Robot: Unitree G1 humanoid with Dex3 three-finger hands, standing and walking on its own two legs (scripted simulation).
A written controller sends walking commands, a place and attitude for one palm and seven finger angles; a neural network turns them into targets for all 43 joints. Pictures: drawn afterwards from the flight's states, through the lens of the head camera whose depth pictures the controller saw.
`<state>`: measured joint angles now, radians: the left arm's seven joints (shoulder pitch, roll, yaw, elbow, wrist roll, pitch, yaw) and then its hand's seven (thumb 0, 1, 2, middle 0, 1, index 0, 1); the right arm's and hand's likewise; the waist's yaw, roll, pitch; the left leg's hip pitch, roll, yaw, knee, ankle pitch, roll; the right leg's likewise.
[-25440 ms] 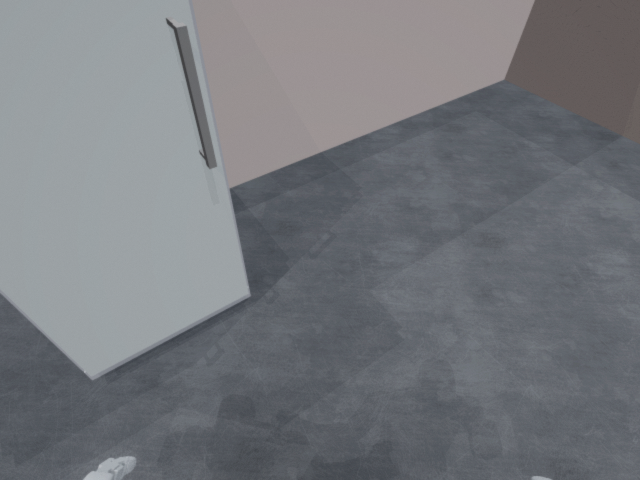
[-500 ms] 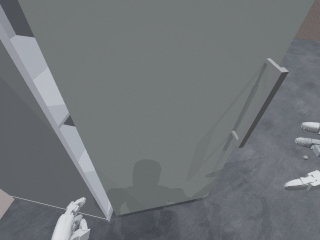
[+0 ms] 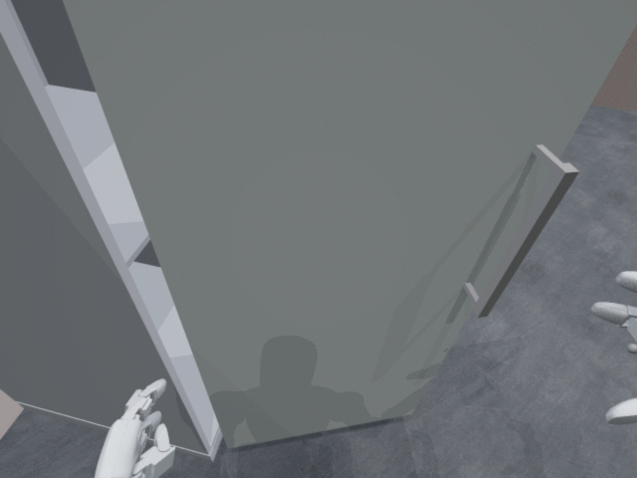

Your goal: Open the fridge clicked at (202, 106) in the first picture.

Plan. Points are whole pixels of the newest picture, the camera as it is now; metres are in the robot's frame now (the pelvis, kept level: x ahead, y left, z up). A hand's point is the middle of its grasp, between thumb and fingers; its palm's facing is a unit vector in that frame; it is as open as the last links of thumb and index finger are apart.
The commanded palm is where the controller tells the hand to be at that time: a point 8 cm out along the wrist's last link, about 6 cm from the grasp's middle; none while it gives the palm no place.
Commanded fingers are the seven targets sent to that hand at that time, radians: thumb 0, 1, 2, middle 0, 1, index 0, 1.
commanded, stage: draw the hand back to the body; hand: right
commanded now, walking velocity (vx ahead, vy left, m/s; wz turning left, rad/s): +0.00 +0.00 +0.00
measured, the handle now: (507, 243) +0.43 -0.25 +0.09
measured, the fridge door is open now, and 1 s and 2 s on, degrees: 66 66 66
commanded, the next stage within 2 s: step back with the hand held close in 1.24 s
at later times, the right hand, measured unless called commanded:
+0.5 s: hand out of the picture +0.21 -0.31 +0.15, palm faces +0.50 +0.79 -0.36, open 12.4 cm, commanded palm +0.16 -0.33 +0.17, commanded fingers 0.00 -0.28 -0.60 0.22 0.66 0.22 0.66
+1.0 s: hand out of the picture +0.20 -0.27 +0.17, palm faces +0.47 +0.78 -0.41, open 7.8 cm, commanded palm +0.15 -0.31 +0.19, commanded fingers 0.00 -0.90 -0.90 0.20 0.30 0.20 0.30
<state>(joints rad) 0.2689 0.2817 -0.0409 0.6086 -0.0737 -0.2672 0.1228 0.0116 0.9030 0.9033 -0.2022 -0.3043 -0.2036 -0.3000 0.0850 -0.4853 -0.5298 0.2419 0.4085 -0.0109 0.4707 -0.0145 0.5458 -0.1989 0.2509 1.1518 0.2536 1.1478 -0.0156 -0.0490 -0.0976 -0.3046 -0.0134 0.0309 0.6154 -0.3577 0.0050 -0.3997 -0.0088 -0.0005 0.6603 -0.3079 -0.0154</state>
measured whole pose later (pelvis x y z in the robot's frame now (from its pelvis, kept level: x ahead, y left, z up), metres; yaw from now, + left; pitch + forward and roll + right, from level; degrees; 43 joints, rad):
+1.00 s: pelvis +0.02 +0.00 +0.01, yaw +0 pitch -3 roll +0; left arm 0.20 0.23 -0.03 0.64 -0.01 -0.14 0.08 0.01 0.90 0.90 -0.20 -0.30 -0.20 -0.30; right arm 0.46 -0.38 -0.36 -0.38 0.08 -0.08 -0.11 0.01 -0.79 -0.85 0.21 0.36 0.22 0.36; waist -0.08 -0.05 -0.01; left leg -0.10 0.01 0.03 0.47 -0.33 0.00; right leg -0.19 0.01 -0.01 0.50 -0.27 -0.02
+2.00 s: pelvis -0.06 -0.03 +0.00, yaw -2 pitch -1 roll +2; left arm 0.22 0.19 -0.04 0.57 -0.02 -0.06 0.07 0.01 0.90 0.90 -0.20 -0.30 -0.21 -0.30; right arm 0.53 -0.41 -0.42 -0.50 0.05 -0.18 -0.13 0.01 -0.89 -0.90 0.21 0.30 0.21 0.30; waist -0.03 -0.02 0.01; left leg -0.29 0.01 0.04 0.54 -0.25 -0.02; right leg -0.42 0.01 -0.02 0.65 -0.31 -0.05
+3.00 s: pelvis -0.25 -0.07 +0.01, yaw +0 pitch -1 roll +3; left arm 0.26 0.18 -0.01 0.60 0.00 -0.10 0.05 0.01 0.90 0.90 -0.20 -0.30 -0.21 -0.30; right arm 0.58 -0.50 -0.45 -0.56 0.05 -0.20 -0.13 0.01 -0.89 -0.90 0.21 0.30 0.21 0.30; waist 0.00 0.01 -0.01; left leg -0.15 -0.04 0.07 0.43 -0.26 0.04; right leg -0.46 0.01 -0.02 0.65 -0.31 -0.01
